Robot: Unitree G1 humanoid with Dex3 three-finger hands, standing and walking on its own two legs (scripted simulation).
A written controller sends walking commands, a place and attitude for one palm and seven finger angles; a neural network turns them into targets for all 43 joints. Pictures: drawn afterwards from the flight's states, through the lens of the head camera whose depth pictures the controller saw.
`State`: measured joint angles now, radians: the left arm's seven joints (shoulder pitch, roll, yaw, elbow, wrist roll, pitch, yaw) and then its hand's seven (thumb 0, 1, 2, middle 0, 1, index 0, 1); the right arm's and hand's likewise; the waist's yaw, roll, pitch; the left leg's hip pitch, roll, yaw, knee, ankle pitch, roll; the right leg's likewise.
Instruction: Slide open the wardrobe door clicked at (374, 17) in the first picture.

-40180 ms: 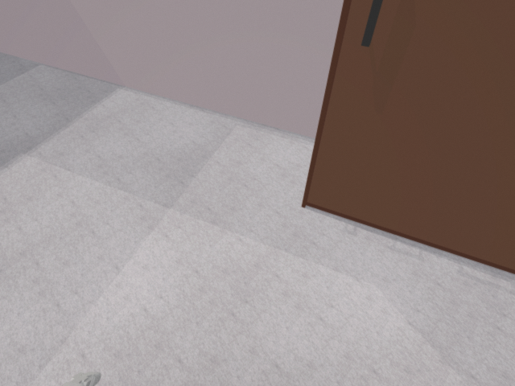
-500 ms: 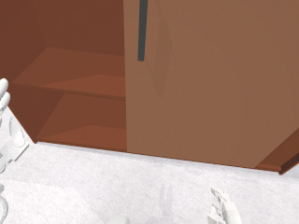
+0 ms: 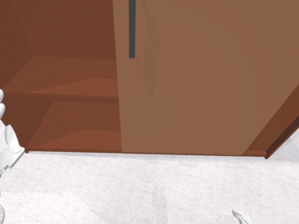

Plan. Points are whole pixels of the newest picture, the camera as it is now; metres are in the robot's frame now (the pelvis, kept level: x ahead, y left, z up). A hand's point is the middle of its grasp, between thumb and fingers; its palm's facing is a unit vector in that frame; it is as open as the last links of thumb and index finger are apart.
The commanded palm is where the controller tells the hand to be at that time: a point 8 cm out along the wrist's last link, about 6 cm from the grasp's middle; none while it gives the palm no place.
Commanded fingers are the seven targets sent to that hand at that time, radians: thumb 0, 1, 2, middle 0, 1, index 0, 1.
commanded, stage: stop stepping back and stand still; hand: left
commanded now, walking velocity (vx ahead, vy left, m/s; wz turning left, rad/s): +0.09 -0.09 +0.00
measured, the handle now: (132, 18) +0.75 +0.12 +0.25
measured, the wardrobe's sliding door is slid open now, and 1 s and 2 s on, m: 0.70 0.70 0.70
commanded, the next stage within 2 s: let the arm hang, fingers relaxed in 0.14 s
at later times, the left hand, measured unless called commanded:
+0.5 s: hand out of the picture +0.13 +0.21 -0.15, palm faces -0.02 -0.97 -0.22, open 7.4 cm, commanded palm none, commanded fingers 0.00 0.90 0.90 -0.20 -0.30 -0.20 -0.30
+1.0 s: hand out of the picture +0.05 +0.21 -0.16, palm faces -0.03 -0.98 -0.21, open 7.4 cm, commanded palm none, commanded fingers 0.00 0.90 0.90 -0.20 -0.30 -0.20 -0.30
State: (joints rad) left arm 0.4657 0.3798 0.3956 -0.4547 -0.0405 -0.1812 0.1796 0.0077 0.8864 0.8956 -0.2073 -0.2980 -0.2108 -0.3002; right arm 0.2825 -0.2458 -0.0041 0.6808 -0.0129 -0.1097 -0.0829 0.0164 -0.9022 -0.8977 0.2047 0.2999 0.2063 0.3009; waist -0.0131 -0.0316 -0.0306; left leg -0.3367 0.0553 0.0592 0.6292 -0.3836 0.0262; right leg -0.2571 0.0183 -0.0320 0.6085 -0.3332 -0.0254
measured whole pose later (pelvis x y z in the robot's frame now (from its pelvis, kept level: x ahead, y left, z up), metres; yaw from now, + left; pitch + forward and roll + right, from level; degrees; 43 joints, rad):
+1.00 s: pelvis +0.04 +0.03 +0.02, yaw +0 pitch +0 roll +0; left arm 0.22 0.18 -0.02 1.14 0.01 0.00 0.04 0.00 0.91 0.90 -0.20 -0.30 -0.20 -0.30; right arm 0.20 -0.16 0.01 1.16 -0.02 0.02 -0.02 0.01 -0.93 -0.90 0.20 0.30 0.20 0.30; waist -0.01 -0.01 0.06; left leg -0.18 0.00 0.13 0.38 -0.22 0.05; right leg -0.13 -0.02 -0.04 0.37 -0.24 0.01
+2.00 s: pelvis +0.04 +0.05 +0.02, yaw -1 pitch +0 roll +0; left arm 0.24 0.16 -0.01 1.16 0.02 0.00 0.04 0.00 0.91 0.90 -0.20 -0.30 -0.20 -0.30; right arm 0.22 -0.15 0.00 1.17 -0.02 0.00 -0.03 0.01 -0.92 -0.90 0.20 0.30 0.20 0.30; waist -0.01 -0.02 0.05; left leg -0.14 -0.02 0.15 0.36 -0.21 0.07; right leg -0.12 -0.04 -0.02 0.37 -0.24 0.03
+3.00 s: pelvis +0.04 +0.04 +0.02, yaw -1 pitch +0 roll +0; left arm 0.24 0.16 -0.01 1.16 0.01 0.00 0.04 0.00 0.91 0.90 -0.20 -0.30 -0.20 -0.30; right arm 0.22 -0.15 0.00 1.17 -0.02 0.00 -0.03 0.01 -0.92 -0.90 0.20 0.30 0.20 0.30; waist -0.02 -0.02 0.04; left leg -0.13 -0.02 0.15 0.35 -0.21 0.06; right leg -0.10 -0.03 -0.02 0.35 -0.24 0.02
